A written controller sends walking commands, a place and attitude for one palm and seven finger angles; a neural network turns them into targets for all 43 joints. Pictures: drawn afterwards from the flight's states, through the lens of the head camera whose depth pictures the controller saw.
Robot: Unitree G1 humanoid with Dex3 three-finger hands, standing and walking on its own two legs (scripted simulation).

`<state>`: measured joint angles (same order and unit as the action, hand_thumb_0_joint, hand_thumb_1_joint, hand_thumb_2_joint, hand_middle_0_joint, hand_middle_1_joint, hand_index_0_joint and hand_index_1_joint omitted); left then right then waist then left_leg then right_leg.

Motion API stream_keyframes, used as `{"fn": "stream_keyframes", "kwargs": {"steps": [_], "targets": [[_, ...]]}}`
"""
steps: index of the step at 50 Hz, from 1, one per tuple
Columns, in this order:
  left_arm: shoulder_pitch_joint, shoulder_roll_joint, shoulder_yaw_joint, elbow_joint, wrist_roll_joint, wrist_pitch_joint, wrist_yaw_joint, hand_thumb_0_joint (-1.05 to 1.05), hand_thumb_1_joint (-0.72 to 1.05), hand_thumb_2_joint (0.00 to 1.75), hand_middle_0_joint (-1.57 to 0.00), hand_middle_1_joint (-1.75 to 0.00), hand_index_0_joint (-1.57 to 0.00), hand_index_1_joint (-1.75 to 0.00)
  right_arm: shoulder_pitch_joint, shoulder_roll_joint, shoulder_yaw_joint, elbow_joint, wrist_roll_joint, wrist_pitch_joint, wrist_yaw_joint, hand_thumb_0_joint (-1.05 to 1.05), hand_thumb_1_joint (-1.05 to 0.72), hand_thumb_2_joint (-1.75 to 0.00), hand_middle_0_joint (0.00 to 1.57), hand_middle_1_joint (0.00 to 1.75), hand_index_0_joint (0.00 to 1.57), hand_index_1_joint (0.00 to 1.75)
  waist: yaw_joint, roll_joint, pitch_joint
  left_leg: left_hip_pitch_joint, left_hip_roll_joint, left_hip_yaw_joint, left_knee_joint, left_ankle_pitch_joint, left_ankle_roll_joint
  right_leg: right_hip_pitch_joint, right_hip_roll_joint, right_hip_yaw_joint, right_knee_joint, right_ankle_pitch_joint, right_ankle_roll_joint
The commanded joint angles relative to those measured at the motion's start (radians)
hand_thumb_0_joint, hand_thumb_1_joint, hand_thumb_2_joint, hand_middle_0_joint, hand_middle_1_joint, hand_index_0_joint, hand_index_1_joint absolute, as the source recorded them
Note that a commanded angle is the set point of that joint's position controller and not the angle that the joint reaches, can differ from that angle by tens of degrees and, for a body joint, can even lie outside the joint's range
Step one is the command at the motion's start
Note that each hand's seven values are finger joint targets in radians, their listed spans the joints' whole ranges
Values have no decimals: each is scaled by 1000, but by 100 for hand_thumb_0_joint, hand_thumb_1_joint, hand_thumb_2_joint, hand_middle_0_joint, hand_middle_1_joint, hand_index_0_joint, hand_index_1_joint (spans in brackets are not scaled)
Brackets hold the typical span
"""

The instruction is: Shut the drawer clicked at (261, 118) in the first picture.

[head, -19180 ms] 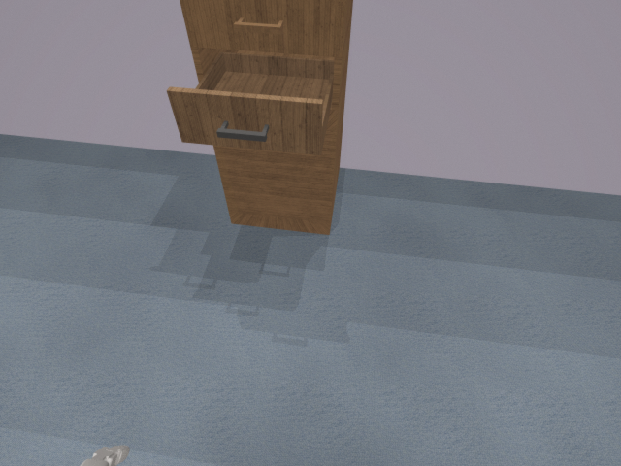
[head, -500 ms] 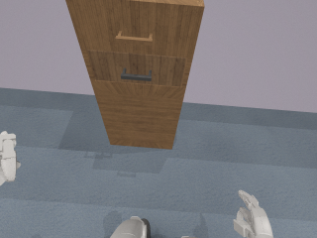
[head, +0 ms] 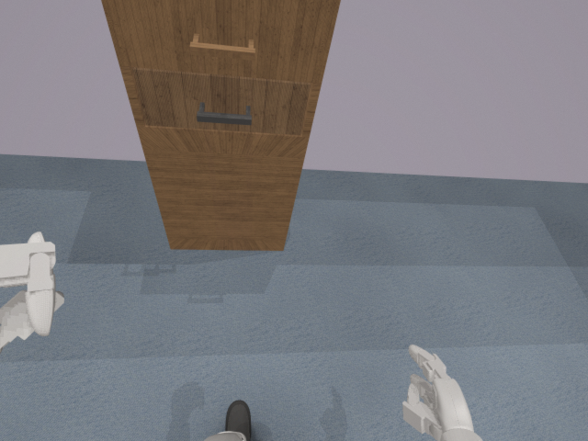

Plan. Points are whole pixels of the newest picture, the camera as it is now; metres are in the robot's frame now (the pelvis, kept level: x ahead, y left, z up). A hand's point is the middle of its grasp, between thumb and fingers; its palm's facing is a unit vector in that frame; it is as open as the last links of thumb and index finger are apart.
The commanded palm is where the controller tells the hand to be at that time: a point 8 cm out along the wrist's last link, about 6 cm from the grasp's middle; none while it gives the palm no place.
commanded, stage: stop stepping back and stand still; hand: left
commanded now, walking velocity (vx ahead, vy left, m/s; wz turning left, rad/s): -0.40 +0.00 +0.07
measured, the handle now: (225, 113) +0.78 +0.22 -0.09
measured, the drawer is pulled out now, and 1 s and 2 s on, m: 0.00 0.00 0.00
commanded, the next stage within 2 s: let the arm hang, fingers relaxed in 1.42 s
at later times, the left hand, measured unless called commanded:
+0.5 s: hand (39, 434) +0.11 +0.21 +0.16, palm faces +0.26 -0.87 -0.41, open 3.3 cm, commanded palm +0.04 +0.27 +0.17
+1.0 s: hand out of the picture +0.09 +0.22 +0.17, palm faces +0.34 -0.80 -0.50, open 3.3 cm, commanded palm +0.02 +0.28 +0.17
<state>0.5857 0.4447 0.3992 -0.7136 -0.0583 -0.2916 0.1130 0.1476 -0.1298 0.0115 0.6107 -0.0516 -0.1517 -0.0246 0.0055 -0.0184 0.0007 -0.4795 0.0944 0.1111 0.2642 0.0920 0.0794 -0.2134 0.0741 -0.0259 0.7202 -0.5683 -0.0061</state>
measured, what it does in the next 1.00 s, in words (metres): walks backwards: right foot, then left foot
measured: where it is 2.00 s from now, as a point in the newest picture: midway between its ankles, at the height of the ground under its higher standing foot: outside the picture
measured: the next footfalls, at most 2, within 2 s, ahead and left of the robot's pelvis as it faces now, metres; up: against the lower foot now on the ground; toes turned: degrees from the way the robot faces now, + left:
right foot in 0.10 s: -0.06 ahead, -0.09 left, +0.00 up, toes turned -3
left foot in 0.30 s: +0.03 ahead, +0.09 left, +0.00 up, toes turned -1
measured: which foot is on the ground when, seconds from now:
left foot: down 0.00-0.10, up 0.12-0.28, down 0.30-0.56, up 0.58-0.76, down 0.78-1.00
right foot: up 0.00-0.08, down 0.10-1.00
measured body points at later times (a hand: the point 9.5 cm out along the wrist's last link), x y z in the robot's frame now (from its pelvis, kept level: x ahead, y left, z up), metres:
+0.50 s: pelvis -0.11 +0.00 -0.01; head -0.10 +0.02 +0.44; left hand +0.09 +0.26 +0.18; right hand +0.02 -0.25 -0.08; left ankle -0.01 +0.09 -0.74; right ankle -0.16 -0.11 -0.74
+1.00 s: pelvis -0.11 +0.00 -0.02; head -0.08 +0.01 +0.43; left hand +0.07 +0.27 +0.20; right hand +0.06 -0.21 -0.10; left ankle -0.08 +0.13 -0.74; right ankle -0.10 -0.09 -0.75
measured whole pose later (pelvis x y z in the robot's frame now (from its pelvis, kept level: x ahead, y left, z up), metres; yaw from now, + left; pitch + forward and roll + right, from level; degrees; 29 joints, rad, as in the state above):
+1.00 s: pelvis -0.11 +0.00 -0.02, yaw +0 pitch -1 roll +0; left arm 0.61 0.43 0.41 -0.67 -0.03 -0.24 0.15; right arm 0.19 -0.14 0.03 0.59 0.00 -0.15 -0.04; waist -0.03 -0.02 0.08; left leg -0.32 0.06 0.07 0.62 -0.27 -0.01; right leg -0.27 0.00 -0.07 0.61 -0.30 -0.02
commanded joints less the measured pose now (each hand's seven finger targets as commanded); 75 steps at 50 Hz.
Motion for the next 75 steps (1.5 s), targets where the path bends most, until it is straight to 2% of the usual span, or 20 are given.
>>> {"fn": "stream_keyframes", "kwargs": {"steps": [1, 4, 7, 8, 12, 17, 20, 23, 26, 28, 31, 37, 40, 42, 47, 51, 54, 58, 63, 75], "targets": [[113, 173, 167, -174, -32, -53, 17, 0, 90, 90, -140, -160, -140, -160, 21, -177, -79, -111, -14, -18, -11, 0, -90, -90, 20, 30, 20, 30, -3, 316, -319, 437, 126, -155, -133, -232, -120, 8, 32, -83, -308, 70, -34], [110, 192, 175, -192, -51, -72, 5, 0, 90, 90, -140, -160, -140, -160, 9, -172, -73, -124, 8, 22, -9, 0, -90, -90, 20, 30, 20, 30, -4, 136, -283, 508, 24, -36, 162, -239, -125, -94, -107, 6, -563, 275, -34], [115, 259, 234, -180, -63, -54, 30, 0, 90, 90, -140, -160, -140, -160, -37, -166, -48, -155, 24, 23, -22, 0, -90, -90, 20, 30, 20, 30, -2, -88, -170, 324, -67, -76, 624, -447, -119, -297, -411, 157, -565, 308, -172], [135, 168, 156, -83, -50, -21, 15, 0, 90, 90, -140, -160, -140, -160, -15, -177, -69, -135, 52, 27, -26, 0, -90, -90, 20, 30, 20, 30, -7, -205, -99, 193, -86, -140, 711, -467, -109, -271, -379, 149, -500, 270, -186], [-11, 103, 93, 49, -7, 38, 42, 0, 90, 90, -140, -160, -140, -160, -52, -172, -41, -124, 70, 35, -57, 0, -90, -90, 20, 30, 20, 30, -39, -59, 95, 123, -47, -76, 343, -347, -77, -156, -284, 71, -398, 460, -90], [-121, 124, 62, 25, 20, 9, 49, 0, 90, 90, -140, -160, -140, -160, 6, -221, -57, -117, 67, -19, -77, 0, -90, -90, 20, 30, 20, 30, -13, 68, -15, 343, 49, -261, 153, -14, 14, -95, -114, 20, -215, 488, 36], [-111, 112, 48, -150, 19, -8, 40, 0, 90, 90, -140, -160, -140, -160, -12, -207, -53, -129, 50, -50, -59, 0, -90, -90, 20, 30, 20, 30, -18, 215, -67, 271, 111, -421, -45, -348, 24, -28, -63, 23, -106, 133, 16], [64, 128, 106, -182, 18, -1, 46, 0, 90, 90, -140, -160, -140, -160, -27, -198, -53, -153, 46, -52, -43, 0, -90, -90, 20, 30, 20, 30, 3, 264, -77, 63, 73, -322, -133, -726, -15, 144, -43, -37, -179, 113, -10], [218, 146, 167, -101, 8, 11, 46, 0, 90, 90, -140, -160, -140, -160, -14, -185, -70, -163, 51, -11, -32, 0, -90, -90, 20, 30, 20, 30, 5, 160, -114, -18, -47, -156, 117, -719, -75, 191, -71, 5, -327, -1, -58], [178, 138, 165, -57, -3, 25, 47, 0, 90, 90, -140, -160, -140, -160, 0, -175, -84, -151, 55, 40, -33, 0, -90, -90, 20, 30, 20, 30, -5, -239, 6, -117, -119, -81, 719, -517, -98, -74, -390, 480, -601, -287, -220], [37, 98, 135, -13, -4, 16, 42, 0, 90, 90, -140, -160, -140, -160, 29, -180, -72, -111, 53, 38, -36, 0, -90, -90, 20, 30, 20, 30, -44, -106, -13, -193, -40, -129, 818, -434, -82, -9, -379, 326, -484, 93, -207], [-183, 33, -22, 66, 33, 28, 62, 0, 90, 90, -140, -160, -140, -160, -24, -187, -59, -105, 46, -17, -83, 0, -90, -90, 20, 30, 20, 30, -27, -72, 79, 301, -67, 6, 270, -410, -39, -247, -240, 99, -383, -11, -105], [-251, 79, 9, -163, 43, -2, 67, 0, 90, 90, -140, -160, -140, -160, 0, -221, -61, -134, 49, -46, -76, 0, -90, -90, 20, 30, 20, 30, -28, 252, 12, 435, 163, -389, 81, -323, 77, -301, -93, -16, 4, 220, 4], [-177, 120, 57, -186, 45, -12, 62, 0, 90, 90, -140, -160, -140, -160, 14, -172, -48, -112, 36, -60, -60, 0, -90, -90, 20, 30, 20, 30, -28, 293, -27, 397, 219, -460, 14, -173, 110, -297, -101, 5, 176, 47, 12], [116, 112, 135, -154, 23, 7, 65, 0, 90, 90, -140, -160, -140, -160, -5, -169, -49, -136, 62, -53, -17, 0, -90, -90, 20, 30, 20, 30, 8, 192, -93, 163, 82, -133, 198, -233, -1, 85, -90, -40, -237, 293, 15], [113, 85, 131, 1, 4, 27, 59, 0, 90, 90, -140, -160, -140, -160, -5, -164, -70, -151, 70, 12, -12, 0, -90, -90, 20, 30, 20, 30, -18, -172, -27, -16, -75, -83, 611, -544, -84, 22, -379, 452, -519, 199, -127], [118, 79, 127, 43, 10, 21, 62, 0, 90, 90, -140, -160, -140, -160, -5, -158, -49, -135, 71, 27, -17, 0, -90, -90, 20, 30, 20, 30, -29, -140, -41, 32, -38, -99, 429, -474, -74, 98, -325, 242, -377, 556, -137], [65, 65, 76, 0, 12, 11, 61, 0, 90, 90, -140, -160, -140, -160, -30, -182, -53, -135, 63, 10, -45, 0, -90, -90, 20, 30, 20, 30, -13, 20, -98, 343, 26, -162, 127, -25, -29, 31, -156, 45, -206, 580, 6], [-15, 104, 67, -153, 37, -2, 55, 0, 90, 90, -140, -160, -140, -160, -27, -180, -45, -145, 58, -20, -49, 0, -90, -90, 20, 30, 20, 30, -4, 188, -75, 333, 63, -211, 126, 113, -14, 26, -109, 0, -203, 500, 18], [158, 81, 115, -30, -6, 10, 47, 0, 90, 90, -140, -160, -140, -160, -25, -180, -59, -169, 68, 36, -37, 0, -90, -90, 20, 30, 20, 30, -16, 80, -126, 283, 6, -130, 167, 28, -62, 122, -129, 46, -288, 687, 0]]}}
